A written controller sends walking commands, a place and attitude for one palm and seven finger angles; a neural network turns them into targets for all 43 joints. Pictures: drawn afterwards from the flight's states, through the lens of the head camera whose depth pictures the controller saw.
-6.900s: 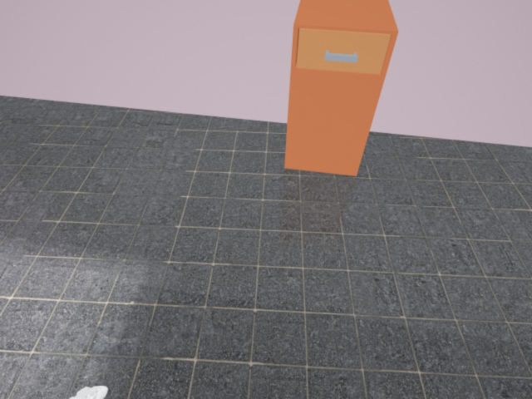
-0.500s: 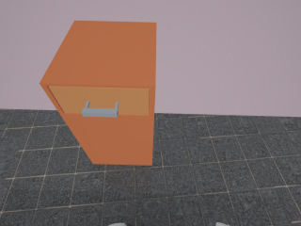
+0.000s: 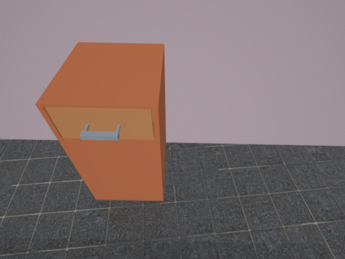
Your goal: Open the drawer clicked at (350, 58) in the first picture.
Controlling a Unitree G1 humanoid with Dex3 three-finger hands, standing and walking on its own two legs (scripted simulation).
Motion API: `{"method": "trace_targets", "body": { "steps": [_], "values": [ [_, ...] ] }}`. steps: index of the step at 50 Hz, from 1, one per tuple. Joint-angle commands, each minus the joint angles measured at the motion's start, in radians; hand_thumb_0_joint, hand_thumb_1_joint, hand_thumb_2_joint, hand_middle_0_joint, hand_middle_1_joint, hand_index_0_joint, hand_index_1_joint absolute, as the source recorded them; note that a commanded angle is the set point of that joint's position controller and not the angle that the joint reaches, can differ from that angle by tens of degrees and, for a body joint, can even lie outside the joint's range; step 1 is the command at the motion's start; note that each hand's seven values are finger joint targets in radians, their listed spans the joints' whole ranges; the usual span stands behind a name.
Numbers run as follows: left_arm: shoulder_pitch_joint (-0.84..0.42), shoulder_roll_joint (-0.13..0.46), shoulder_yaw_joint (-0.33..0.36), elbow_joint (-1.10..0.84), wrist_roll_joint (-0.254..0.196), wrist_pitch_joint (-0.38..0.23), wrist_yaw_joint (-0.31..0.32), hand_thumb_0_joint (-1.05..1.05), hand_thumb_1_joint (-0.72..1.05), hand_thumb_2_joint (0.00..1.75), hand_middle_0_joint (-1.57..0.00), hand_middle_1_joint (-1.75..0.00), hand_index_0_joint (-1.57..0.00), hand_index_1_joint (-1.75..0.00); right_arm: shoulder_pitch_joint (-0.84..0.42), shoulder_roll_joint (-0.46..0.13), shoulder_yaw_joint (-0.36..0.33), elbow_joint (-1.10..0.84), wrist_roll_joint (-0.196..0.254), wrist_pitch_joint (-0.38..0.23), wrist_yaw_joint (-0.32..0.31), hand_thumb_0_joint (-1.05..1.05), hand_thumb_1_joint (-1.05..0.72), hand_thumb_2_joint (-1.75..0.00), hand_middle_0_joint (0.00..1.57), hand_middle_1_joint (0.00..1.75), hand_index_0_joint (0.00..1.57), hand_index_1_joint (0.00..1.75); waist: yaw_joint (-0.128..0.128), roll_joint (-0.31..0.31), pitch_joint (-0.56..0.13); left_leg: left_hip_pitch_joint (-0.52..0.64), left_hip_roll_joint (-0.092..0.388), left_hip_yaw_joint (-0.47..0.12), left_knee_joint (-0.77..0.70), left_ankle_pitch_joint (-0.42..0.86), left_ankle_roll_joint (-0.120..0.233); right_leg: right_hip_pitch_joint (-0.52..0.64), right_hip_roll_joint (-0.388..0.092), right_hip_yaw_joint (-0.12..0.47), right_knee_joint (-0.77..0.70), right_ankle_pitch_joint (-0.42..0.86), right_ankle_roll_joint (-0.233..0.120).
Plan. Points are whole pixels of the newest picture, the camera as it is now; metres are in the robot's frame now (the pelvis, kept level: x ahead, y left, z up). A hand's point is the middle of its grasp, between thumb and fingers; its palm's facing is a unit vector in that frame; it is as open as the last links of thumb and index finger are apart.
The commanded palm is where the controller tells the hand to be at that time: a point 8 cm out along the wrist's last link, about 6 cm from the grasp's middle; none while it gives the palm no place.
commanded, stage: come to a stop and stand still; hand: left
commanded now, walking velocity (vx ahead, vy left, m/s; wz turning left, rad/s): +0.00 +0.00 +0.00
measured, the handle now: (101, 131) +0.54 +0.29 -0.09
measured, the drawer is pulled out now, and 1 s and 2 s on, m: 0.00 0.00 0.00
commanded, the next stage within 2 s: look again from close up in 0.10 s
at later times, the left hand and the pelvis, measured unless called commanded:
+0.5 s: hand out of the picture +0.03 +0.22 -0.18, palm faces +0.05 -0.98 -0.21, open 7.4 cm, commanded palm none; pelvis +0.01 +0.03 -0.01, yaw +0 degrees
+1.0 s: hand out of the picture +0.13 +0.28 -0.09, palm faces -0.13 -0.74 -0.66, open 7.6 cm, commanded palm +0.11 +0.30 -0.05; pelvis -0.02 +0.07 -0.01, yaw +0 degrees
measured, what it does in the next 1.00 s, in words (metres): shifts its weight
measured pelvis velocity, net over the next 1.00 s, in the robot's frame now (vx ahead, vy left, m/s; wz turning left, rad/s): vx -0.02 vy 0.07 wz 0.00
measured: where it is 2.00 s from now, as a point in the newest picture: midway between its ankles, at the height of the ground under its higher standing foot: outside the picture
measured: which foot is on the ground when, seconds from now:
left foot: down 0.00-1.00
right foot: down 0.00-1.00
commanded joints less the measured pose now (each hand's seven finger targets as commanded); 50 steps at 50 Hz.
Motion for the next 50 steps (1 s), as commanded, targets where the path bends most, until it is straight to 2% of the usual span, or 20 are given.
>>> {"method": "trace_targets", "body": {
  "steps": [1, 9, 10, 11, 12, 13, 16, 19, 23, 31, 36, 41, 42, 43, 44, 45, 46, 47, 48, 50],
  "values": [
    [0.073, 0.090, 0.011, -0.007, 0.005, -0.012, 0.002, 0.00, 0.90, 0.90, -0.20, -0.30, -0.20, -0.30, 0.059, -0.082, -0.008, -0.027, -0.001, -0.012, -0.001, 0.00, -0.90, -0.90, 0.20, 0.30, 0.20, 0.30, 0.011, -0.011, 0.070, -0.072, 0.026, -0.030, -0.073, 0.006, 0.052, -0.026, -0.148, 0.173, -0.172, -0.083, 0.030],
    [0.123, 0.063, 0.009, 0.008, 0.005, -0.022, 0.003, 0.00, 0.90, 0.90, -0.20, -0.30, -0.20, -0.30, 0.103, -0.067, -0.006, -0.023, 0.001, -0.020, -0.003, 0.00, -0.90, -0.90, 0.20, 0.30, 0.20, 0.30, 0.003, -0.026, 0.052, -0.047, 0.026, -0.023, -0.065, 0.043, 0.056, -0.037, -0.146, 0.174, -0.175, -0.060, 0.029],
    [0.103, 0.221, -0.001, -0.080, 0.022, -0.041, 0.003, 0.00, 0.90, 0.90, -0.20, -0.30, -0.20, -0.30, 0.051, -0.191, -0.033, -0.145, -0.007, -0.013, 0.012, 0.00, -0.90, -0.90, 0.20, 0.30, 0.20, 0.30, -0.031, -0.070, 0.184, -0.105, -0.015, -0.056, 0.031, 0.037, 0.062, -0.129, -0.131, 0.194, -0.137, -0.080, 0.025],
    [0.110, 0.168, 0.025, -0.079, 0.012, -0.046, 0.010, 0.00, 0.90, 0.90, -0.20, -0.30, -0.20, -0.30, 0.053, -0.172, -0.039, -0.163, -0.016, -0.026, 0.003, 0.00, -0.90, -0.90, 0.20, 0.30, 0.20, 0.30, -0.016, -0.009, 0.022, -0.103, 0.012, -0.039, 0.081, -0.030, 0.069, -0.102, -0.197, 0.240, -0.116, -0.190, 0.003],
    [0.117, 0.171, 0.024, -0.094, 0.018, -0.051, 0.011, 0.00, 0.90, 0.90, -0.20, -0.30, -0.20, -0.30, 0.075, -0.152, -0.043, -0.160, -0.016, -0.033, -0.001, 0.00, -0.90, -0.90, 0.20, 0.30, 0.20, 0.30, -0.020, -0.003, -0.085, -0.097, -0.015, -0.032, 0.126, -0.001, 0.075, -0.042, -0.206, 0.255, -0.127, -0.120, -0.013],
    [0.120, 0.164, 0.029, -0.101, 0.020, -0.052, 0.010, 0.00, 0.90, 0.90, -0.20, -0.30, -0.20, -0.30, 0.085, -0.144, -0.045, -0.162, -0.011, -0.035, -0.004, 0.00, -0.90, -0.90, 0.20, 0.30, 0.20, 0.30, -0.019, -0.032, -0.103, -0.118, -0.024, -0.022, 0.150, -0.011, 0.075, -0.023, -0.221, 0.273, -0.143, -0.102, -0.022],
    [0.119, 0.139, 0.027, -0.104, 0.021, -0.045, 0.012, 0.00, 0.90, 0.90, -0.20, -0.30, -0.20, -0.30, 0.095, -0.129, -0.039, -0.161, -0.007, -0.038, -0.003, 0.00, -0.90, -0.90, 0.20, 0.30, 0.20, 0.30, -0.022, -0.085, -0.021, -0.132, -0.012, -0.023, 0.133, 0.013, 0.088, -0.064, -0.216, 0.237, -0.136, -0.057, -0.033],
    [0.126, 0.139, 0.025, -0.102, 0.015, -0.049, 0.013, 0.00, 0.90, 0.90, -0.20, -0.30, -0.20, -0.30, 0.077, -0.159, -0.036, -0.158, 0.000, -0.054, -0.006, 0.00, -0.90, -0.90, 0.20, 0.30, 0.20, 0.30, -0.010, 0.022, -0.004, -0.103, 0.026, -0.055, 0.055, 0.160, 0.092, -0.021, -0.155, 0.152, -0.040, 0.166, -0.010],
    [0.143, 0.131, 0.014, -0.098, 0.010, -0.038, 0.012, 0.00, 0.90, 0.90, -0.20, -0.30, -0.20, -0.30, 0.046, -0.184, -0.027, -0.161, 0.000, -0.055, -0.007, 0.00, -0.90, -0.90, 0.20, 0.30, 0.20, 0.30, 0.004, 0.049, -0.019, -0.082, 0.050, -0.063, 0.047, 0.312, 0.092, 0.023, -0.140, 0.103, 0.024, 0.286, 0.010],
    [0.109, 0.121, -0.007, -0.098, 0.012, -0.016, 0.009, 0.00, 0.90, 0.90, -0.20, -0.30, -0.20, -0.30, -0.014, -0.189, -0.012, -0.158, -0.001, -0.043, 0.004, 0.00, -0.90, -0.90, 0.20, 0.30, 0.20, 0.30, 0.012, 0.047, 0.039, -0.119, 0.054, -0.085, -0.038, 0.176, 0.087, 0.019, -0.136, 0.099, -0.012, 0.136, 0.046],
    [0.107, 0.115, -0.010, -0.090, 0.013, -0.014, 0.010, 0.00, 0.90, 0.90, -0.20, -0.30, -0.20, -0.30, -0.020, -0.190, -0.009, -0.145, 0.000, -0.044, 0.008, 0.00, -0.90, -0.90, 0.20, 0.30, 0.20, 0.30, 0.011, 0.031, 0.022, -0.098, 0.057, -0.093, -0.072, 0.155, 0.087, 0.028, -0.137, 0.093, -0.020, 0.127, 0.061],
    [0.120, 0.101, -0.010, -0.072, 0.015, -0.017, 0.013, 0.00, 0.90, 0.90, -0.20, -0.30, -0.20, -0.30, -0.002, -0.179, -0.012, -0.118, 0.003, -0.047, 0.007, 0.00, -0.90, -0.90, 0.20, 0.30, 0.20, 0.30, 0.006, 0.002, 0.007, -0.064, 0.054, -0.083, -0.073, 0.207, 0.086, 0.035, -0.145, 0.090, -0.023, 0.160, 0.066],
    [0.163, 0.109, -0.019, -0.045, 0.026, -0.030, 0.051, 0.00, 0.90, 0.90, -0.20, -0.30, -0.20, -0.30, -0.051, -0.191, -0.006, -0.186, 0.016, -0.055, 0.013, 0.00, -0.90, -0.90, 0.20, 0.30, 0.20, 0.30, 0.024, -0.048, 0.103, -0.127, 0.070, -0.048, 0.081, 0.357, 0.064, -0.056, -0.177, 0.128, 0.006, 0.335, 0.063],
    [-0.698, 0.504, 0.075, -1.532, 0.247, -0.171, 0.072, 0.00, 0.88, 0.89, -0.20, -0.32, -0.20, -0.32, -0.077, -0.302, -0.009, -0.510, 0.062, -0.168, -0.010, 0.00, -0.90, -0.90, 0.20, 0.30, 0.20, 0.30, -0.060, 0.264, -0.389, 0.158, -0.033, -0.080, -0.024, 0.446, 0.067, 0.002, -0.033, 0.122, 0.116, 0.265, 0.019],
    [-0.131, 0.397, 0.043, -1.260, 0.277, -0.100, 0.134, 0.00, 0.85, 0.88, -0.20, -0.33, -0.20, -0.33, -0.131, -0.240, -0.003, -0.503, 0.038, -0.275, -0.046, 0.00, -0.90, -0.90, 0.20, 0.30, 0.20, 0.30, 0.046, 0.376, -0.343, 0.209, 0.029, -0.086, -0.031, 0.540, 0.023, -0.129, -0.043, 0.041, 0.207, -0.012, 0.006],
    [0.129, 0.190, -0.076, -1.184, 0.257, 0.039, 0.175, 0.00, 0.83, 0.87, -0.21, -0.34, -0.21, -0.34, -0.127, -0.204, -0.014, -0.482, 0.052, -0.301, -0.046, 0.00, -0.90, -0.90, 0.20, 0.30, 0.20, 0.30, 0.006, 0.278, -0.234, 0.037, 0.032, -0.104, -0.090, 0.344, -0.018, -0.211, -0.035, 0.011, 0.266, -0.149, 0.031],
    [0.141, 0.083, -0.146, -1.140, 0.320, 0.053, 0.178, 0.00, 0.81, 0.86, -0.21, -0.36, -0.21, -0.36, -0.103, -0.189, -0.009, -0.465, 0.052, -0.317, -0.050, 0.00, -0.90, -0.90, 0.20, 0.30, 0.20, 0.30, -0.010, 0.209, -0.125, -0.031, 0.009, -0.080, -0.061, 0.241, 0.007, -0.250, -0.024, 0.034, 0.228, -0.109, 0.033],
    [0.031, 0.189, -0.104, -1.209, 0.403, 0.031, 0.209, 0.00, 0.78, 0.85, -0.21, -0.37, -0.21, -0.37, -0.144, -0.234, -0.020, -0.518, 0.035, -0.316, -0.044, 0.00, -0.90, -0.90, 0.20, 0.30, 0.20, 0.30, -0.026, 0.191, -0.007, -0.130, -0.013, -0.097, -0.013, 0.106, 0.025, -0.279, -0.019, 0.047, 0.185, -0.088, 0.023],
    [0.064, 0.265, -0.053, -1.161, 0.520, 0.021, 0.242, 0.00, 0.76, 0.84, -0.21, -0.39, -0.21, -0.39, -0.144, -0.260, -0.028, -0.539, 0.010, -0.300, -0.040, 0.00, -0.90, -0.90, 0.20, 0.30, 0.20, 0.30, -0.016, 0.139, -0.048, -0.191, -0.023, -0.111, 0.024, -0.005, 0.039, -0.282, -0.014, 0.059, 0.168, -0.076, 0.014],
    [0.177, 0.248, -0.044, -1.081, 0.712, 0.010, 0.297, 0.00, 0.71, 0.82, -0.21, -0.42, -0.21, -0.42, -0.175, -0.251, -0.040, -0.628, -0.014, -0.251, -0.016, 0.00, -0.90, -0.90, 0.20, 0.30, 0.20, 0.30, 0.018, -0.037, -0.102, -0.290, -0.054, -0.102, 0.088, -0.134, 0.060, -0.308, 0.005, 0.113, 0.167, -0.208, 0.005]
  ]
}}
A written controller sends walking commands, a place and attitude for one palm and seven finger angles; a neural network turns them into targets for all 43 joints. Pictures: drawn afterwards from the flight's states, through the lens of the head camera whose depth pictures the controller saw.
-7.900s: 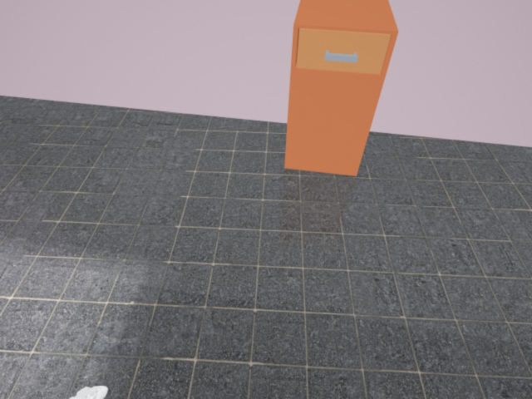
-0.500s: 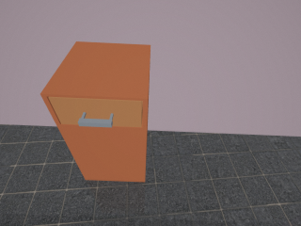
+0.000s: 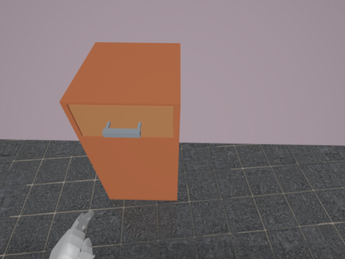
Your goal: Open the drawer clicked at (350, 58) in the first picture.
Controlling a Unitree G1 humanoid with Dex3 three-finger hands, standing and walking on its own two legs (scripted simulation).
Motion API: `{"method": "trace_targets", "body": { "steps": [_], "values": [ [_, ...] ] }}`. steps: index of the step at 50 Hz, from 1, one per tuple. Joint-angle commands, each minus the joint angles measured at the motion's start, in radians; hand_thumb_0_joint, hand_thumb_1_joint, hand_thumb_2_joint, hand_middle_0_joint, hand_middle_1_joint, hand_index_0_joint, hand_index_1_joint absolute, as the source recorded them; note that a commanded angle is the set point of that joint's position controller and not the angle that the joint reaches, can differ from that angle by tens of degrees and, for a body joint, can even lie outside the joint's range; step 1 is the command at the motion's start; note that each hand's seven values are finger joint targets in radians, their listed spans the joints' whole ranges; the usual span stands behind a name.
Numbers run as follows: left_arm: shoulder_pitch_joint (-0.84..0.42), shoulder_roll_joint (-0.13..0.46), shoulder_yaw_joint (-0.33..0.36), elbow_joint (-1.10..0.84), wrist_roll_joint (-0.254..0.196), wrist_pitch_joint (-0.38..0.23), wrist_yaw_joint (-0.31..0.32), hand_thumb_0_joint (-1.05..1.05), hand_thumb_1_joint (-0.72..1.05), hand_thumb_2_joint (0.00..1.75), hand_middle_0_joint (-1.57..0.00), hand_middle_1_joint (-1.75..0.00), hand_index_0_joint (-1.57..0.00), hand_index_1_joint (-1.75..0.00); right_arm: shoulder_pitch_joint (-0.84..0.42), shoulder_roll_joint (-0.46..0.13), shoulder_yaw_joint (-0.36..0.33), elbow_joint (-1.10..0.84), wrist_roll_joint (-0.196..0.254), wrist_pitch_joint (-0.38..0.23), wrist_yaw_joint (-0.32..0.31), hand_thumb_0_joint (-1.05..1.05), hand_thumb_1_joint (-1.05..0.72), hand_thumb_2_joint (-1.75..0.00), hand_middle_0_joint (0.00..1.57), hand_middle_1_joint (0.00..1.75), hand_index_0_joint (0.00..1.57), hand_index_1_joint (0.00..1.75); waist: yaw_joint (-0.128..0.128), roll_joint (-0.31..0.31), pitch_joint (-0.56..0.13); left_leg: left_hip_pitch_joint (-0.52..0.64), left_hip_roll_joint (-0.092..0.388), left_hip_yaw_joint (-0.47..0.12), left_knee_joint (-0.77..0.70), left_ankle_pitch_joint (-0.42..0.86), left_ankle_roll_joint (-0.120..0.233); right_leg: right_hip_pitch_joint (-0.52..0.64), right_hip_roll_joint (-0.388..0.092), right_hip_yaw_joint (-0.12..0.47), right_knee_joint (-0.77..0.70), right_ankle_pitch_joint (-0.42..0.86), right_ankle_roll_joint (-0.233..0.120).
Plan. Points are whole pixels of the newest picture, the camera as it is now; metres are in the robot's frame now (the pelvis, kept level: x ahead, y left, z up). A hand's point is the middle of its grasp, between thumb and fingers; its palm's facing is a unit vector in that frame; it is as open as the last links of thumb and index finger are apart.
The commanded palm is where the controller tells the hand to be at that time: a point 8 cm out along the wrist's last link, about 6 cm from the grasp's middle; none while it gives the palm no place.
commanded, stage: raise the hand with hooked fingers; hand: left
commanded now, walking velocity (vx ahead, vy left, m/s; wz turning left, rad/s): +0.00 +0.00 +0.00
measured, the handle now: (123, 128) +0.55 +0.22 -0.08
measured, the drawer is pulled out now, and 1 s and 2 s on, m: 0.00 0.00 0.00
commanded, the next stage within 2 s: move the hooked fingers above the handle in 1.74 s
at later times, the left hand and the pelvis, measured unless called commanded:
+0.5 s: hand (83, 220) +0.21 +0.22 -0.02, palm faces +0.07 -0.06 -1.00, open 10.0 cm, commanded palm +0.19 +0.22 +0.03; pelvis +0.00 -0.04 -0.04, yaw +2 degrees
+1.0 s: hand (90, 178) +0.29 +0.21 +0.04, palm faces +0.07 -0.08 -0.99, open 12.9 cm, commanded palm +0.26 +0.22 +0.09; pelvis +0.03 -0.03 -0.01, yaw +1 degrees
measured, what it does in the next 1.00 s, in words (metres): stands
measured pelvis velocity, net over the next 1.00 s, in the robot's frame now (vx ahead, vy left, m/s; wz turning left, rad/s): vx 0.03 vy -0.03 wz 0.02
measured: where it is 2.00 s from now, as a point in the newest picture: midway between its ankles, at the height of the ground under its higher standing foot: outside the picture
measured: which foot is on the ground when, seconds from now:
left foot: down 0.00-1.00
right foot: down 0.00-1.00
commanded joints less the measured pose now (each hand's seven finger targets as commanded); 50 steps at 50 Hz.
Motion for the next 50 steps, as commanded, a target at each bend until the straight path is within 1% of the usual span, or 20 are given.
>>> {"method": "trace_targets", "body": {
  "steps": [1, 2, 3, 5, 8, 10, 11, 14, 15, 17, 21, 25, 28, 31, 33, 36, 38, 40, 42, 50],
  "values": [
    [0.003, 0.084, 0.020, -0.115, 0.409, -0.072, 0.143, 0.00, 0.69, 0.81, -0.22, -0.43, -0.22, -0.43, -0.211, -0.162, -0.068, -0.289, -0.042, -0.001, 0.023, 0.00, -0.90, -0.90, 0.20, 0.30, 0.20, 0.30, 0.031, -0.149, -0.061, -0.201, 0.056, -0.124, -0.016, -0.114, -0.049, -0.187, 0.089, 0.015, -0.026, -0.222, -0.037],
    [0.066, 0.042, -0.006, -0.065, 0.486, -0.086, 0.166, 0.00, 0.67, 0.80, -0.22, -0.45, -0.22, -0.45, -0.228, -0.162, -0.076, -0.315, -0.053, 0.030, 0.038, 0.00, -0.90, -0.90, 0.20, 0.30, 0.20, 0.30, 0.050, -0.205, -0.018, -0.252, 0.048, -0.103, 0.016, -0.119, -0.050, -0.236, 0.095, 0.035, -0.023, -0.260, -0.044],
    [0.134, 0.028, -0.006, -0.052, 0.551, -0.100, 0.185, 0.00, 0.64, 0.79, -0.22, -0.47, -0.22, -0.47, -0.251, -0.162, -0.081, -0.343, -0.059, 0.064, 0.057, 0.00, -0.90, -0.90, 0.20, 0.30, 0.20, 0.30, 0.076, -0.199, -0.014, -0.277, 0.042, -0.085, 0.040, -0.122, -0.051, -0.256, 0.093, 0.058, -0.019, -0.277, -0.054],
    [0.181, 0.055, 0.030, -0.108, 0.642, -0.130, 0.218, 0.00, 0.60, 0.77, -0.22, -0.50, -0.22, -0.50, -0.287, -0.157, -0.085, -0.393, -0.058, 0.129, 0.090, 0.00, -0.90, -0.90, 0.20, 0.30, 0.20, 0.30, 0.123, -0.142, -0.100, -0.277, 0.030, -0.072, 0.074, -0.067, -0.052, -0.220, 0.087, 0.104, 0.005, -0.228, -0.074],
    [0.128, 0.131, 0.099, -0.209, 0.716, -0.151, 0.270, 0.00, 0.53, 0.74, -0.23, -0.54, -0.23, -0.54, -0.328, -0.143, -0.075, -0.444, -0.054, 0.187, 0.108, 0.00, -0.90, -0.90, 0.20, 0.30, 0.20, 0.30, 0.134, -0.093, -0.154, -0.284, 0.029, -0.080, 0.123, -0.031, -0.045, -0.229, 0.074, 0.115, 0.054, -0.157, -0.075],
    [-0.019, 0.204, 0.164, -0.297, 0.748, -0.159, 0.312, 0.00, 0.48, 0.72, -0.23, -0.57, -0.23, -0.57, -0.321, -0.136, -0.083, -0.445, -0.064, 0.215, 0.102, 0.00, -0.90, -0.90, 0.20, 0.30, 0.20, 0.30, 0.117, -0.081, -0.213, -0.279, 0.028, -0.097, 0.168, -0.025, -0.036, -0.265, 0.075, 0.146, 0.085, -0.142, -0.070],
    [-0.088, 0.214, 0.164, -0.364, 0.750, -0.159, 0.333, 0.00, 0.46, 0.71, -0.23, -0.58, -0.23, -0.58, -0.318, -0.133, -0.089, -0.460, -0.072, 0.222, 0.100, 0.00, -0.90, -0.90, 0.20, 0.30, 0.20, 0.30, 0.100, -0.038, -0.265, -0.243, 0.031, -0.105, 0.198, -0.019, -0.031, -0.292, 0.069, 0.157, 0.101, -0.134, -0.064],
    [-0.232, 0.248, 0.176, -0.453, 0.740, -0.168, 0.370, 0.00, 0.39, 0.68, -0.24, -0.63, -0.24, -0.63, -0.313, -0.127, -0.088, -0.460, -0.074, 0.233, 0.086, 0.00, -0.90, -0.90, 0.20, 0.30, 0.20, 0.30, 0.056, 0.058, -0.331, -0.161, 0.035, -0.125, 0.273, 0.018, -0.028, -0.373, 0.068, 0.164, 0.141, -0.086, -0.061],
    [-0.298, 0.257, 0.170, -0.485, 0.734, -0.169, 0.375, 0.00, 0.36, 0.67, -0.24, -0.64, -0.24, -0.64, -0.312, -0.124, -0.083, -0.454, -0.078, 0.236, 0.081, 0.00, -0.90, -0.90, 0.20, 0.30, 0.20, 0.30, 0.035, 0.061, -0.320, -0.156, 0.035, -0.139, 0.291, 0.007, -0.028, -0.408, 0.069, 0.169, 0.144, -0.106, -0.057],
    [-0.279, 0.247, 0.153, -0.448, 0.711, -0.159, 0.366, 0.00, 0.32, 0.65, -0.24, -0.68, -0.24, -0.68, -0.312, -0.129, -0.078, -0.446, -0.074, 0.234, 0.073, 0.00, -0.90, -0.90, 0.20, 0.30, 0.20, 0.30, 0.024, 0.096, -0.306, -0.149, 0.026, -0.120, 0.296, -0.001, -0.023, -0.400, 0.070, 0.150, 0.131, -0.097, -0.054],
    [-0.215, 0.230, 0.121, -0.406, 0.659, -0.091, 0.292, 0.00, 0.22, 0.61, -0.25, -0.74, -0.25, -0.74, -0.327, -0.126, -0.062, -0.437, -0.061, 0.244, 0.063, 0.00, -0.90, -0.90, 0.20, 0.30, 0.20, 0.30, 0.034, 0.085, -0.294, -0.160, 0.022, -0.098, 0.240, 0.070, -0.018, -0.231, 0.076, 0.108, 0.099, 0.057, -0.043],
    [-0.165, 0.242, 0.124, -0.334, 0.601, -0.040, 0.173, 0.00, 0.13, 0.57, -0.25, -0.80, -0.25, -0.80, -0.345, -0.123, -0.037, -0.424, -0.043, 0.251, 0.043, 0.00, -0.90, -0.90, 0.20, 0.30, 0.20, 0.30, 0.045, -0.078, -0.212, -0.224, 0.016, -0.082, 0.162, 0.064, -0.011, -0.059, 0.066, 0.143, 0.009, 0.141, -0.023],
    [-0.173, 0.291, 0.157, -0.350, 0.605, -0.076, 0.121, 0.00, 0.06, 0.54, -0.26, -0.84, -0.26, -0.84, -0.334, -0.117, -0.033, -0.409, -0.048, 0.244, 0.040, 0.00, -0.90, -0.90, 0.20, 0.30, 0.20, 0.30, 0.071, -0.064, -0.215, -0.205, 0.013, -0.070, 0.120, 0.102, -0.013, 0.022, 0.049, 0.149, -0.012, 0.213, -0.015],
    [-0.176, 0.313, 0.203, -0.372, 0.613, -0.129, 0.121, 0.00, -0.01, 0.51, -0.27, -0.88, -0.27, -0.88, -0.323, -0.110, -0.039, -0.399, -0.056, 0.237, 0.045, 0.00, -0.90, -0.90, 0.20, 0.30, 0.20, 0.30, 0.087, -0.015, -0.230, -0.180, 0.010, -0.070, 0.102, 0.145, -0.015, 0.060, 0.044, 0.148, -0.010, 0.272, -0.019],
    [-0.193, 0.311, 0.216, -0.406, 0.612, -0.163, 0.139, 0.00, -0.06, 0.49, -0.27, -0.92, -0.27, -0.92, -0.315, -0.113, -0.052, -0.393, -0.059, 0.234, 0.051, 0.00, -0.90, -0.90, 0.20, 0.30, 0.20, 0.30, 0.084, 0.026, -0.270, -0.143, 0.012, -0.069, 0.105, 0.192, -0.015, 0.060, 0.046, 0.136, 0.001, 0.330, -0.023],
    [-0.214, 0.309, 0.233, -0.410, 0.607, -0.181, 0.174, 0.00, -0.13, 0.46, -0.27, -0.96, -0.27, -0.96, -0.302, -0.118, -0.067, -0.386, -0.059, 0.231, 0.059, 0.00, -0.90, -0.90, 0.20, 0.30, 0.20, 0.30, 0.074, 0.006, -0.289, -0.138, 0.010, -0.071, 0.112, 0.224, -0.016, 0.057, 0.045, 0.126, 0.014, 0.375, -0.021],
    [-0.241, 0.287, 0.212, -0.398, 0.599, -0.171, 0.185, 0.00, -0.17, 0.44, -0.28, -0.99, -0.28, -0.99, -0.296, -0.124, -0.077, -0.380, -0.052, 0.231, 0.062, 0.00, -0.90, -0.90, 0.20, 0.30, 0.20, 0.30, 0.065, 0.010, -0.294, -0.122, 0.012, -0.067, 0.112, 0.232, -0.016, 0.042, 0.046, 0.107, 0.014, 0.381, -0.018],
    [-0.299, 0.312, 0.223, -0.400, 0.598, -0.153, 0.188, 0.00, -0.22, 0.42, -0.28, -1.02, -0.28, -1.02, -0.295, -0.132, -0.082, -0.378, -0.049, 0.235, 0.062, 0.00, -0.90, -0.90, 0.20, 0.30, 0.20, 0.30, 0.059, -0.035, -0.305, -0.123, 0.011, -0.070, 0.107, 0.240, -0.015, 0.056, 0.049, 0.109, 0.012, 0.383, -0.016],
    [-0.328, 0.304, 0.194, -0.406, 0.594, -0.134, 0.176, 0.00, -0.27, 0.40, -0.28, -1.05, -0.28, -1.05, -0.300, -0.134, -0.087, -0.373, -0.041, 0.237, 0.060, 0.00, -0.90, -0.90, 0.20, 0.30, 0.20, 0.30, 0.063, 0.005, -0.323, -0.093, 0.012, -0.062, 0.093, 0.254, -0.014, 0.072, 0.043, 0.100, 0.004, 0.401, -0.014],
    [-0.484, 0.343, 0.171, -0.388, 0.584, -0.069, 0.080, 0.00, -0.45, 0.32, -0.30, -1.17, -0.30, -1.17, -0.321, -0.137, -0.074, -0.370, -0.018, 0.255, 0.047, 0.00, -0.90, -0.90, 0.20, 0.30, 0.20, 0.30, 0.076, 0.022, -0.269, -0.015, 0.025, -0.062, 0.015, 0.289, -0.016, 0.101, 0.052, 0.061, -0.051, 0.329, -0.018]
  ]
}}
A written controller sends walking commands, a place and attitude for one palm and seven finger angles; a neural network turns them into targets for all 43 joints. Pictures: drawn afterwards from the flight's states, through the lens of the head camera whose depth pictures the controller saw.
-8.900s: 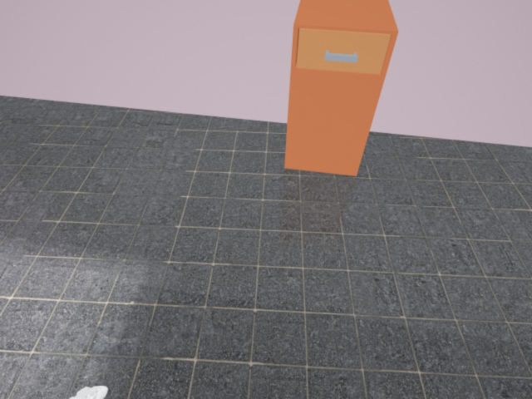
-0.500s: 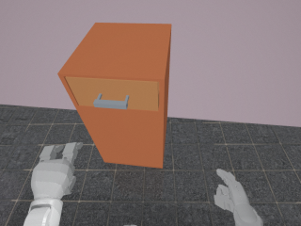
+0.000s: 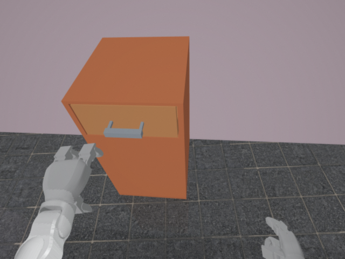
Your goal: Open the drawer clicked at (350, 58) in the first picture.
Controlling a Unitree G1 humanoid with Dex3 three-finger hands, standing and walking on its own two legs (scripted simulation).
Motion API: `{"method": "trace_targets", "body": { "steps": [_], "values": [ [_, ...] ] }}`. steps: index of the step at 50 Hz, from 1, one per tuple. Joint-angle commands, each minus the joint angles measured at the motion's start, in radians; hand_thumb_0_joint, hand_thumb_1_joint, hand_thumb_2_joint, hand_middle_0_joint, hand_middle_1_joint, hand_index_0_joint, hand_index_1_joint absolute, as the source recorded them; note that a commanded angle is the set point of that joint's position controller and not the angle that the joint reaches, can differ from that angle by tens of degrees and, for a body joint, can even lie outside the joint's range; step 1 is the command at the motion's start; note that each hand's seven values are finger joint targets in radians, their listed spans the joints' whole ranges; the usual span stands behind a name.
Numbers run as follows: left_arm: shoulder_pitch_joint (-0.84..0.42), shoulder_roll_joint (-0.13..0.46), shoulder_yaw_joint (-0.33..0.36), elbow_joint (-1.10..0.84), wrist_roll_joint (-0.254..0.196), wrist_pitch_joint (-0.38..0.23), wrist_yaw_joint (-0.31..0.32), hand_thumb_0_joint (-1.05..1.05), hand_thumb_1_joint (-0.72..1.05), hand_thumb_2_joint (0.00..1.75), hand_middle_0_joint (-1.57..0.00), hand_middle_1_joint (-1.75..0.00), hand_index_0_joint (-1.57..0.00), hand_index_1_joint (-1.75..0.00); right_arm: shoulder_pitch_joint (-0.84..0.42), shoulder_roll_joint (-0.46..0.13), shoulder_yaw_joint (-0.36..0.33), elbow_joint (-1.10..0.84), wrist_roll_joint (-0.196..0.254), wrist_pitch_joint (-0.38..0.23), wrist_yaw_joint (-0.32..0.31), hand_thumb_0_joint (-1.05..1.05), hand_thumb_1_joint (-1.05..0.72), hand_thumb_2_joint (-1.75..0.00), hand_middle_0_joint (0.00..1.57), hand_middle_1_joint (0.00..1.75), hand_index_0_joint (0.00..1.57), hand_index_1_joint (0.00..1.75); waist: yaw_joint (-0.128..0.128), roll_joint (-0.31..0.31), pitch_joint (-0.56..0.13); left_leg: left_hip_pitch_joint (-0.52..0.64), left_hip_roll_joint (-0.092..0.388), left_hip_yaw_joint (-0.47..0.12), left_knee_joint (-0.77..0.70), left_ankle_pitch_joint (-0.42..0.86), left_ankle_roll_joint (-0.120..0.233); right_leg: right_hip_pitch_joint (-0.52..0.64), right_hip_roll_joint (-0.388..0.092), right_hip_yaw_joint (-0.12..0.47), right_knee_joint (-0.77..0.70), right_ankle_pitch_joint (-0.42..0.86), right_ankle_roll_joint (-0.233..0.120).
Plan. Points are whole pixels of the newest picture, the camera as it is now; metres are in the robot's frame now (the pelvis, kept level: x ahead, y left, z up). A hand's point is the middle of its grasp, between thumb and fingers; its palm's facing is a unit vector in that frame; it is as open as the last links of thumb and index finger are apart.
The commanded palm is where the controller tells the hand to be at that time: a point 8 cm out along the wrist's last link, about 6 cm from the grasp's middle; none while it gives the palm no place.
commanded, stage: raise the hand with hooked fingers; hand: left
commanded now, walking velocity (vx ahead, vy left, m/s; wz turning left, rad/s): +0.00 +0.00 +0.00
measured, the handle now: (124, 128) +0.53 +0.24 -0.07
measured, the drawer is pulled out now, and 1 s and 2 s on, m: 0.00 0.00 0.00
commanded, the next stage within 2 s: move the hooked fingers above the handle in 0.74 s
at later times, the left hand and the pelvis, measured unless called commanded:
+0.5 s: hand (73, 157) +0.30 +0.26 +0.09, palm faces +0.03 -0.08 -1.00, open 13.9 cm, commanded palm +0.27 +0.26 +0.14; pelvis -0.01 +0.02 +0.01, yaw +0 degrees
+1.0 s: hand (77, 162) +0.30 +0.25 +0.08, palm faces +0.00 -0.08 -1.00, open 13.9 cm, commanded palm +0.29 +0.26 +0.13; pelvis -0.01 +0.02 +0.01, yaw +1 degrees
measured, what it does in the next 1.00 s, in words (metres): stands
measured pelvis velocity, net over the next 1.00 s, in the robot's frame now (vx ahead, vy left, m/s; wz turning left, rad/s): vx -0.01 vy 0.02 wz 0.01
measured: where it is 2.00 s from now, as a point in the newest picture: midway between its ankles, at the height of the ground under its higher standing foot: outside the picture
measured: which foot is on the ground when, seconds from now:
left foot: down 0.00-1.00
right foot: down 0.00-1.00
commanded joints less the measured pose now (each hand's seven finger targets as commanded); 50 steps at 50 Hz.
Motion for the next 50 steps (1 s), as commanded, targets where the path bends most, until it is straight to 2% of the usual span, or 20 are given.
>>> {"method": "trace_targets", "body": {
  "steps": [1, 3, 5, 7, 10, 14, 17, 20, 21, 25, 27, 30, 34, 37, 40, 41, 44, 46, 47, 50],
  "values": [
    [-0.231, 0.209, 0.112, -0.191, 0.005, 0.014, -0.008, 0.00, -0.48, 0.31, -0.30, -1.18, -0.30, -1.18, -0.131, -0.078, -0.006, -0.166, 0.013, -0.043, -0.005, 0.00, -0.90, -0.90, 0.20, 0.30, 0.20, 0.30, 0.019, -0.033, -0.205, 0.103, -0.020, -0.017, -0.087, 0.371, 0.026, 0.193, -0.023, 0.050, -0.113, 0.382, -0.004],
    [-0.263, 0.202, 0.100, -0.177, 0.001, 0.024, -0.030, 0.00, -0.50, 0.30, -0.30, -1.20, -0.30, -1.20, -0.126, -0.077, -0.002, -0.166, 0.017, -0.039, -0.005, 0.00, -0.90, -0.90, 0.20, 0.30, 0.20, 0.30, 0.020, -0.029, -0.191, 0.120, -0.017, -0.017, -0.105, 0.391, 0.025, 0.201, -0.021, 0.038, -0.126, 0.389, -0.004],
    [-0.306, 0.225, 0.114, -0.167, -0.006, 0.031, -0.051, 0.00, -0.50, 0.30, -0.30, -1.20, -0.30, -1.20, -0.131, -0.078, 0.002, -0.167, 0.021, -0.034, -0.008, 0.00, -0.90, -0.90, 0.20, 0.30, 0.20, 0.30, 0.022, -0.029, -0.193, 0.129, -0.018, -0.014, -0.120, 0.382, 0.024, 0.221, -0.020, 0.040, -0.141, 0.375, -0.004],
    [-0.341, 0.208, 0.092, -0.141, -0.010, 0.038, -0.074, 0.00, -0.50, 0.30, -0.30, -1.20, -0.30, -1.20, -0.126, -0.075, 0.005, -0.163, 0.026, -0.032, -0.008, 0.00, -0.90, -0.90, 0.20, 0.30, 0.20, 0.30, 0.017, -0.059, -0.167, 0.134, -0.017, -0.012, -0.132, 0.386, 0.026, 0.223, -0.020, 0.032, -0.156, 0.384, -0.001],
    [-0.427, 0.225, 0.086, -0.130, -0.014, 0.042, -0.109, 0.00, -0.50, 0.30, -0.30, -1.20, -0.30, -1.20, -0.127, -0.080, 0.010, -0.163, 0.031, -0.026, -0.011, 0.00, -0.90, -0.90, 0.20, 0.30, 0.20, 0.30, 0.011, -0.043, -0.166, 0.151, -0.015, -0.011, -0.150, 0.378, 0.024, 0.228, -0.018, 0.027, -0.174, 0.359, -0.001],
    [-0.516, 0.243, 0.077, -0.135, -0.021, 0.021, -0.147, 0.00, -0.50, 0.30, -0.30, -1.20, -0.30, -1.20, -0.121, -0.079, 0.014, -0.159, 0.031, -0.027, -0.016, 0.00, -0.90, -0.90, 0.20, 0.30, 0.20, 0.30, 0.010, -0.015, -0.197, 0.188, -0.016, -0.016, -0.162, 0.401, 0.023, 0.248, -0.021, 0.018, -0.187, 0.367, -0.003],
    [-0.570, 0.257, 0.082, -0.116, -0.034, 0.004, -0.167, 0.00, -0.50, 0.30, -0.30, -1.20, -0.30, -1.20, -0.111, -0.081, 0.013, -0.150, 0.036, -0.025, -0.016, 0.00, -0.90, -0.90, 0.20, 0.30, 0.20, 0.30, 0.003, -0.014, -0.187, 0.200, -0.012, -0.022, -0.174, 0.403, 0.022, 0.243, -0.018, 0.008, -0.202, 0.350, -0.005],
    [-0.475, 0.256, 0.102, -0.072, -0.046, -0.005, -0.185, 0.00, -0.50, 0.30, -0.30, -1.20, -0.30, -1.20, -0.098, -0.087, 0.008, -0.154, 0.037, -0.021, -0.008, 0.00, -0.90, -0.90, 0.20, 0.30, 0.20, 0.30, 0.020, -0.028, -0.195, 0.194, -0.011, -0.020, -0.182, 0.436, 0.018, 0.269, -0.017, 0.007, -0.207, 0.379, -0.005],
    [-0.463, 0.239, 0.086, -0.071, -0.052, -0.009, -0.193, 0.00, -0.50, 0.30, -0.30, -1.20, -0.30, -1.20, -0.096, -0.086, 0.009, -0.157, 0.039, -0.020, -0.004, 0.00, -0.90, -0.90, 0.20, 0.30, 0.20, 0.30, 0.018, -0.040, -0.181, 0.187, -0.010, -0.019, -0.184, 0.428, 0.018, 0.263, -0.020, 0.005, -0.207, 0.371, -0.003],
    [-0.468, 0.251, 0.102, -0.095, -0.057, -0.035, -0.189, 0.00, -0.50, 0.30, -0.30, -1.20, -0.30, -1.20, -0.094, -0.092, 0.004, -0.164, 0.040, -0.016, 0.002, 0.00, -0.90, -0.90, 0.20, 0.30, 0.20, 0.30, 0.019, -0.046, -0.165, 0.179, -0.005, -0.021, -0.195, 0.415, 0.018, 0.247, -0.016, 0.002, -0.216, 0.340, -0.005],
    [-0.495, 0.267, 0.113, -0.138, -0.049, -0.056, -0.173, 0.00, -0.50, 0.30, -0.30, -1.20, -0.30, -1.20, -0.089, -0.092, -0.001, -0.159, 0.037, -0.018, 0.004, 0.00, -0.90, -0.90, 0.20, 0.30, 0.20, 0.30, 0.019, -0.015, -0.202, 0.198, -0.003, -0.025, -0.193, 0.425, 0.016, 0.246, -0.018, 0.004, -0.211, 0.336, -0.008],
    [-0.510, 0.289, 0.140, -0.155, -0.045, -0.071, -0.140, 0.00, -0.50, 0.30, -0.30, -1.20, -0.30, -1.20, -0.083, -0.093, -0.008, -0.153, 0.036, -0.026, 0.004, 0.00, -0.90, -0.90, 0.20, 0.30, 0.20, 0.30, 0.020, 0.013, -0.220, 0.214, -0.001, -0.029, -0.189, 0.442, 0.012, 0.240, -0.015, 0.003, -0.209, 0.335, -0.010],
    [-0.508, 0.272, 0.127, -0.110, -0.050, -0.063, -0.117, 0.00, -0.50, 0.30, -0.30, -1.20, -0.30, -1.20, -0.082, -0.091, -0.010, -0.141, 0.044, -0.026, 0.001, 0.00, -0.90, -0.90, 0.20, 0.30, 0.20, 0.30, 0.012, -0.019, -0.196, 0.198, -0.002, -0.022, -0.196, 0.404, 0.016, 0.225, -0.015, 0.001, -0.216, 0.314, -0.007],
    [-0.507, 0.253, 0.103, -0.086, -0.049, -0.047, -0.116, 0.00, -0.50, 0.30, -0.30, -1.20, -0.30, -1.20, -0.086, -0.091, -0.009, -0.140, 0.050, -0.028, 0.000, 0.00, -0.90, -0.90, 0.20, 0.30, 0.20, 0.30, 0.008, -0.013, -0.177, 0.185, -0.003, -0.021, -0.204, 0.370, 0.016, 0.217, -0.014, -0.003, -0.221, 0.280, -0.007],
    [-0.500, 0.268, 0.109, -0.096, -0.047, -0.040, -0.126, 0.00, -0.50, 0.30, -0.30, -1.20, -0.30, -1.20, -0.088, -0.096, -0.010, -0.145, 0.046, -0.030, 0.000, 0.00, -0.90, -0.90, 0.20, 0.30, 0.20, 0.30, 0.013, -0.017, -0.207, 0.199, -0.001, -0.022, -0.203, 0.391, 0.017, 0.239, -0.015, 0.002, -0.222, 0.299, -0.007],
    [-0.499, 0.250, 0.087, -0.102, -0.050, -0.039, -0.130, 0.00, -0.50, 0.30, -0.30, -1.20, -0.30, -1.20, -0.090, -0.092, -0.007, -0.147, 0.047, -0.032, -0.001, 0.00, -0.90, -0.90, 0.20, 0.30, 0.20, 0.30, 0.010, -0.012, -0.208, 0.202, -0.003, -0.018, -0.202, 0.388, 0.020, 0.243, -0.019, 0.004, -0.224, 0.305, -0.005],
    [-0.507, 0.248, 0.087, -0.037, -0.052, -0.037, -0.142, 0.00, -0.50, 0.30, -0.30, -1.20, -0.30, -1.20, -0.083, -0.094, -0.004, -0.138, 0.050, -0.028, -0.005, 0.00, -0.90, -0.90, 0.20, 0.30, 0.20, 0.30, 0.002, -0.055, -0.153, 0.170, -0.004, -0.016, -0.207, 0.355, 0.022, 0.219, -0.016, 0.000, -0.232, 0.289, -0.003],
    [-0.581, 0.242, 0.068, -0.001, -0.041, -0.042, -0.144, 0.00, -0.50, 0.30, -0.30, -1.20, -0.30, -1.20, -0.077, -0.096, -0.001, -0.133, 0.052, -0.026, -0.008, 0.00, -0.90, -0.90, 0.20, 0.30, 0.20, 0.30, -0.009, -0.050, -0.136, 0.156, -0.005, -0.013, -0.207, 0.314, 0.022, 0.189, -0.015, -0.002, -0.233, 0.243, -0.003],
    [-0.640, 0.230, 0.048, 0.003, -0.034, -0.051, -0.141, 0.00, -0.50, 0.30, -0.30, -1.20, -0.30, -1.20, -0.071, -0.094, -0.002, -0.127, 0.052, -0.027, -0.009, 0.00, -0.90, -0.90, 0.20, 0.30, 0.20, 0.30, -0.020, -0.038, -0.145, 0.167, -0.005, -0.016, -0.201, 0.308, 0.021, 0.165, -0.013, -0.005, -0.229, 0.228, -0.005],
    [-0.702, 0.258, 0.067, 0.035, -0.017, -0.070, -0.127, 0.00, -0.50, 0.30, -0.30, -1.20, -0.30, -1.20, -0.048, -0.096, -0.010, -0.122, 0.047, -0.033, -0.014, 0.00, -0.90, -0.90, 0.20, 0.30, 0.20, 0.30, -0.017, -0.025, -0.202, 0.174, -0.009, -0.016, -0.178, 0.321, 0.024, 0.170, -0.011, 0.003, -0.215, 0.241, -0.007]
  ]
}}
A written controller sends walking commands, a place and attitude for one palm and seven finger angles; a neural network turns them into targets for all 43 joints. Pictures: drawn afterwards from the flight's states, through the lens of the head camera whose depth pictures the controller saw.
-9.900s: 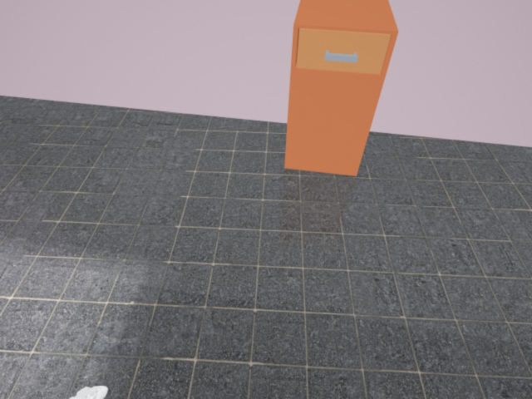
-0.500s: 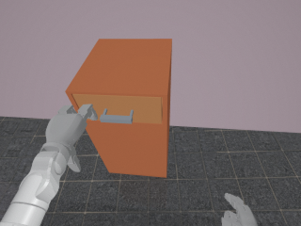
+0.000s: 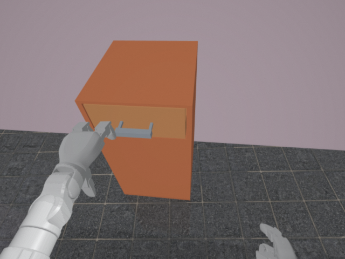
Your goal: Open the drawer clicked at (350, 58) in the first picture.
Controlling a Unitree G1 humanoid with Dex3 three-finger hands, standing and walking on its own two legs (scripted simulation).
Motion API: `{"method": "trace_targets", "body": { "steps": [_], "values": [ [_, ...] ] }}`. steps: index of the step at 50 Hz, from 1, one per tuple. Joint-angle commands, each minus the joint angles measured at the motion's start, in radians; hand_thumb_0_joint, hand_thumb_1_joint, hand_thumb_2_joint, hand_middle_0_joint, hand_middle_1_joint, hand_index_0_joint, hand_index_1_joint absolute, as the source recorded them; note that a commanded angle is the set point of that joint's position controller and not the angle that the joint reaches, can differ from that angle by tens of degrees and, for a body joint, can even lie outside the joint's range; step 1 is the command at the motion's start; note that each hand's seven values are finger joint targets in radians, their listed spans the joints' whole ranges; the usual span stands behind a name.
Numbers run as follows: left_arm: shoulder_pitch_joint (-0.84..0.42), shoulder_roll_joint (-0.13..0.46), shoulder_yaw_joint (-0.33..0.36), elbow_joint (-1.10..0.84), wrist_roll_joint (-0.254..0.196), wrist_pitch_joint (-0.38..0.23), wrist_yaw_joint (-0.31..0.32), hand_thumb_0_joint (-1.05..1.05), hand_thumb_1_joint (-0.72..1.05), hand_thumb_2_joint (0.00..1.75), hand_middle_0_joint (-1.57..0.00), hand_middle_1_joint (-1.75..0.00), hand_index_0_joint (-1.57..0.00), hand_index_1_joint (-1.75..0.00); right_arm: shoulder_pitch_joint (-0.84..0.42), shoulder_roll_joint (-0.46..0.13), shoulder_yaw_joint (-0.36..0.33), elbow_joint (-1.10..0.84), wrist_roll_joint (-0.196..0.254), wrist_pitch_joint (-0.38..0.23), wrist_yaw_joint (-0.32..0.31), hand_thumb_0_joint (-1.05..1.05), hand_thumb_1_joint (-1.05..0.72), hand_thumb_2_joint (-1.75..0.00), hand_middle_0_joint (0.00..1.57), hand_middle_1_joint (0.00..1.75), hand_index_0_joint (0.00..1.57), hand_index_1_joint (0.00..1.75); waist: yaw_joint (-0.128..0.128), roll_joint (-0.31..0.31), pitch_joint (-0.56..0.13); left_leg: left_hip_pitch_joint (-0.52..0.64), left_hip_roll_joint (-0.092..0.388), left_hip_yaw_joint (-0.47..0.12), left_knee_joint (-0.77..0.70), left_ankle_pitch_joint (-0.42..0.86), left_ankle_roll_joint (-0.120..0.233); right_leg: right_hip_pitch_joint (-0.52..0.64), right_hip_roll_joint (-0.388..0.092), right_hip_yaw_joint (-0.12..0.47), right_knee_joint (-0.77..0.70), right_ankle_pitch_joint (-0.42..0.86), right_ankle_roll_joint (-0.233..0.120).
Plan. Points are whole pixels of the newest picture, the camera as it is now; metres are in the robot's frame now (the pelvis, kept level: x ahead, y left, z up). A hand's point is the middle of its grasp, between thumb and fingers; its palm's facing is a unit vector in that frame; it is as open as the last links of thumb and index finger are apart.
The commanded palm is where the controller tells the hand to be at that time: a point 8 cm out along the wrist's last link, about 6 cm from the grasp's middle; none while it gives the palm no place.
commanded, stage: move the hooked fingers above the handle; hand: left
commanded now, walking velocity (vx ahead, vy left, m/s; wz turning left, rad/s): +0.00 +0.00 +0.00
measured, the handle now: (134, 128) +0.54 +0.22 -0.09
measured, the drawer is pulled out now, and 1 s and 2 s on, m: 0.00 0.00 0.00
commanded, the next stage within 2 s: none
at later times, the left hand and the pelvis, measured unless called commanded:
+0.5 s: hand (113, 144) +0.39 +0.22 +0.02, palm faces -0.04 -0.05 -1.00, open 13.9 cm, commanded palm +0.37 +0.22 +0.08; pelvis +0.01 -0.01 -0.01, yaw -1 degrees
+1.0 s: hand (122, 135) +0.44 +0.22 -0.01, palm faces -0.06 -0.02 -1.00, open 13.8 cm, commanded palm +0.43 +0.22 +0.05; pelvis +0.01 -0.01 -0.02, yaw -1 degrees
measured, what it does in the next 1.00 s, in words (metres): stands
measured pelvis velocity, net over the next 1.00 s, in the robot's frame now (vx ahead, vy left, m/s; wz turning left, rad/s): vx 0.01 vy -0.01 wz -0.01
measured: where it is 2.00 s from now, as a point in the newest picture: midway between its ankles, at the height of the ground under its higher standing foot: outside the picture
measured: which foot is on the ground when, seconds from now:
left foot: down 0.00-1.00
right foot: down 0.00-1.00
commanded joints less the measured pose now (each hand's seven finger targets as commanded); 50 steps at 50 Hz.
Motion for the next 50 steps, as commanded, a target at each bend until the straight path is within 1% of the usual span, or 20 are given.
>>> {"method": "trace_targets", "body": {
  "steps": [1, 7, 10, 12, 16, 17, 18, 20, 23, 24, 30, 34, 36, 37, 38, 41, 43, 45, 47, 50],
  "values": [
    [-0.396, 0.203, 0.121, -0.148, 0.022, -0.039, 0.057, 0.00, -0.50, 0.30, -0.30, -1.20, -0.30, -1.20, -0.066, -0.114, -0.042, -0.133, -0.003, -0.049, -0.010, 0.00, -0.90, -0.90, 0.20, 0.30, 0.20, 0.30, -0.022, -0.030, -0.258, 0.073, 0.005, -0.006, -0.025, 0.243, 0.005, 0.063, 0.003, 0.008, -0.043, 0.162, -0.028],
    [-0.460, 0.199, 0.120, -0.005, 0.033, -0.039, 0.083, 0.00, -0.50, 0.30, -0.30, -1.20, -0.30, -1.20, -0.039, -0.117, -0.046, -0.121, 0.002, -0.042, -0.013, 0.00, -0.90, -0.90, 0.20, 0.30, 0.20, 0.30, -0.032, -0.036, -0.261, 0.018, 0.002, 0.002, 0.006, 0.239, 0.007, 0.035, 0.004, 0.008, -0.013, 0.188, -0.028],
    [-0.468, 0.227, 0.147, 0.021, 0.046, -0.037, 0.093, 0.00, -0.50, 0.30, -0.30, -1.20, -0.30, -1.20, -0.019, -0.125, -0.056, -0.122, -0.003, -0.036, -0.011, 0.00, -0.90, -0.90, 0.20, 0.30, 0.20, 0.30, -0.024, -0.028, -0.328, 0.011, 0.002, 0.001, 0.024, 0.290, 0.006, 0.060, 0.008, 0.013, 0.011, 0.237, -0.032],
    [-0.461, 0.179, 0.107, 0.032, 0.040, -0.036, 0.096, 0.00, -0.50, 0.30, -0.30, -1.20, -0.30, -1.20, -0.010, -0.121, -0.059, -0.128, 0.000, -0.034, -0.008, 0.00, -0.90, -0.90, 0.20, 0.30, 0.20, 0.30, -0.034, -0.025, -0.329, 0.009, 0.003, 0.004, 0.036, 0.298, 0.008, 0.049, 0.004, 0.012, 0.018, 0.256, -0.030],
    [-0.491, 0.189, 0.115, 0.079, 0.042, -0.041, 0.106, 0.00, -0.50, 0.30, -0.30, -1.20, -0.30, -1.20, 0.017, -0.131, -0.065, -0.123, 0.000, -0.026, -0.009, 0.00, -0.90, -0.90, 0.20, 0.30, 0.20, 0.30, -0.045, -0.071, -0.325, -0.024, 0.004, 0.006, 0.048, 0.288, 0.015, 0.041, 0.006, 0.015, 0.026, 0.265, -0.027],
    [-0.505, 0.214, 0.135, 0.100, 0.050, -0.043, 0.112, 0.00, -0.50, 0.30, -0.30, -1.20, -0.30, -1.20, 0.022, -0.133, -0.068, -0.116, 0.001, -0.024, -0.011, 0.00, -0.90, -0.90, 0.20, 0.30, 0.20, 0.30, -0.047, -0.059, -0.318, -0.033, 0.004, 0.010, 0.053, 0.285, 0.015, 0.030, 0.007, 0.017, 0.030, 0.265, -0.027],
    [-0.542, 0.183, 0.101, 0.105, 0.054, -0.046, 0.117, 0.00, -0.50, 0.30, -0.30, -1.20, -0.30, -1.20, 0.031, -0.132, -0.067, -0.113, 0.000, -0.022, -0.011, 0.00, -0.90, -0.90, 0.20, 0.30, 0.20, 0.30, -0.060, -0.051, -0.320, -0.034, 0.002, 0.010, 0.059, 0.283, 0.015, 0.015, 0.006, 0.015, 0.034, 0.265, -0.026],
    [-0.569, 0.226, 0.142, 0.119, 0.063, -0.056, 0.133, 0.00, -0.50, 0.30, -0.30, -1.20, -0.30, -1.20, 0.046, -0.137, -0.075, -0.104, -0.003, -0.022, -0.013, 0.00, -0.90, -0.90, 0.20, 0.30, 0.20, 0.30, -0.057, -0.065, -0.348, -0.038, 0.004, 0.007, 0.068, 0.297, 0.017, 0.023, 0.008, 0.020, 0.041, 0.276, -0.027],
    [-0.595, 0.216, 0.137, 0.163, 0.073, -0.065, 0.154, 0.00, -0.50, 0.30, -0.30, -1.20, -0.30, -1.20, 0.068, -0.134, -0.080, -0.093, -0.002, -0.021, -0.013, 0.00, -0.90, -0.90, 0.20, 0.30, 0.20, 0.30, -0.064, -0.033, -0.364, -0.047, 0.001, 0.010, 0.083, 0.302, 0.017, 0.005, 0.008, 0.016, 0.058, 0.284, -0.029],
    [-0.624, 0.202, 0.121, 0.177, 0.076, -0.065, 0.161, 0.00, -0.50, 0.30, -0.30, -1.20, -0.30, -1.20, 0.074, -0.136, -0.080, -0.088, -0.003, -0.019, -0.011, 0.00, -0.90, -0.90, 0.20, 0.30, 0.20, 0.30, -0.074, -0.035, -0.364, -0.047, 0.002, 0.008, 0.090, 0.310, 0.016, -0.010, 0.009, 0.015, 0.064, 0.291, -0.029],
    [-0.652, 0.220, 0.142, 0.257, 0.091, -0.060, 0.186, 0.00, -0.50, 0.30, -0.30, -1.20, -0.30, -1.20, 0.106, -0.141, -0.090, -0.078, -0.007, -0.010, -0.007, 0.00, -0.90, -0.90, 0.20, 0.30, 0.20, 0.30, -0.074, -0.041, -0.420, -0.076, 0.001, 0.012, 0.112, 0.340, 0.018, 0.006, 0.012, 0.020, 0.085, 0.335, -0.030],
    [-0.659, 0.173, 0.100, 0.313, 0.095, -0.055, 0.191, 0.00, -0.50, 0.30, -0.30, -1.20, -0.30, -1.20, 0.123, -0.142, -0.091, -0.076, -0.006, -0.003, -0.003, 0.00, -0.90, -0.90, 0.20, 0.30, 0.20, 0.30, -0.089, -0.048, -0.405, -0.087, 0.003, 0.016, 0.125, 0.335, 0.019, -0.024, 0.014, 0.016, 0.090, 0.337, -0.027],
    [-0.706, 0.176, 0.098, 0.374, 0.097, -0.053, 0.195, 0.00, -0.50, 0.30, -0.30, -1.20, -0.30, -1.20, 0.137, -0.146, -0.088, -0.066, -0.004, -0.001, -0.005, 0.00, -0.90, -0.90, 0.20, 0.30, 0.20, 0.30, -0.109, -0.081, -0.368, -0.117, 0.003, 0.017, 0.126, 0.291, 0.023, -0.048, 0.013, 0.015, 0.085, 0.308, -0.023],
    [-0.730, 0.217, 0.129, 0.396, 0.105, -0.055, 0.201, 0.00, -0.50, 0.30, -0.30, -1.20, -0.30, -1.20, 0.142, -0.152, -0.089, -0.061, -0.005, 0.001, -0.008, 0.00, -0.90, -0.90, 0.20, 0.30, 0.20, 0.30, -0.107, -0.086, -0.361, -0.132, 0.003, 0.016, 0.127, 0.274, 0.024, -0.057, 0.013, 0.016, 0.087, 0.290, -0.024],
    [-0.758, 0.200, 0.105, 0.401, 0.111, -0.057, 0.204, 0.00, -0.50, 0.30, -0.30, -1.20, -0.30, -1.20, 0.144, -0.150, -0.087, -0.065, -0.007, 0.000, -0.010, 0.00, -0.90, -0.90, 0.20, 0.30, 0.20, 0.30, -0.113, -0.070, -0.373, -0.134, 0.000, 0.018, 0.131, 0.259, 0.024, -0.064, 0.011, 0.016, 0.089, 0.277, -0.023],
    [-0.832, 0.253, 0.142, 0.419, 0.128, -0.075, 0.226, 0.00, -0.50, 0.30, -0.30, -1.20, -0.30, -1.20, 0.167, -0.151, -0.090, -0.056, -0.011, -0.003, -0.015, 0.00, -0.90, -0.90, 0.20, 0.30, 0.20, 0.30, -0.120, -0.035, -0.421, -0.138, -0.001, 0.015, 0.149, 0.259, 0.025, -0.076, 0.011, 0.021, 0.104, 0.269, -0.024],
    [-0.855, 0.220, 0.117, 0.454, 0.127, -0.078, 0.236, 0.00, -0.50, 0.30, -0.30, -1.20, -0.30, -1.20, 0.181, -0.147, -0.090, -0.050, -0.014, -0.005, -0.013, 0.00, -0.90, -0.90, 0.20, 0.30, 0.20, 0.30, -0.132, -0.036, -0.423, -0.149, -0.002, 0.016, 0.163, 0.265, 0.025, -0.093, 0.011, 0.017, 0.112, 0.279, -0.023],
    [-0.883, 0.232, 0.124, 0.492, 0.131, -0.075, 0.245, 0.00, -0.50, 0.30, -0.30, -1.20, -0.30, -1.20, 0.193, -0.151, -0.091, -0.042, -0.018, -0.005, -0.013, 0.00, -0.90, -0.90, 0.20, 0.30, 0.20, 0.30, -0.142, -0.037, -0.441, -0.163, -0.002, 0.014, 0.179, 0.270, 0.025, -0.106, 0.013, 0.019, 0.123, 0.286, -0.023],
    [-0.868, 0.264, 0.151, 0.535, 0.134, -0.069, 0.251, 0.00, -0.50, 0.30, -0.30, -1.20, -0.30, -1.20, 0.211, -0.155, -0.092, -0.039, -0.019, -0.005, -0.011, 0.00, -0.90, -0.90, 0.20, 0.30, 0.20, 0.30, -0.135, -0.033, -0.453, -0.180, -0.002, 0.018, 0.189, 0.269, 0.024, -0.107, 0.015, 0.019, 0.132, 0.293, -0.021],
    [-0.905, 0.215, 0.110, 0.554, 0.135, -0.066, 0.247, 0.00, -0.50, 0.30, -0.30, -1.20, -0.30, -1.20, 0.229, -0.154, -0.095, -0.035, -0.024, -0.002, -0.006, 0.00, -0.90, -0.90, 0.20, 0.30, 0.20, 0.30, -0.153, -0.020, -0.475, -0.183, -0.002, 0.016, 0.207, 0.300, 0.023, -0.123, 0.018, 0.016, 0.145, 0.320, -0.023]
  ]
}}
